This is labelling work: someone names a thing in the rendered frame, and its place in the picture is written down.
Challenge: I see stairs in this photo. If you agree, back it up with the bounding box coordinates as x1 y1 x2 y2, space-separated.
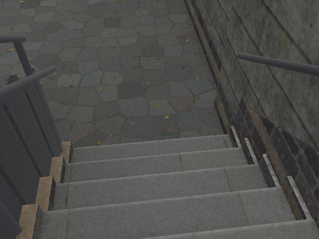
39 134 319 239

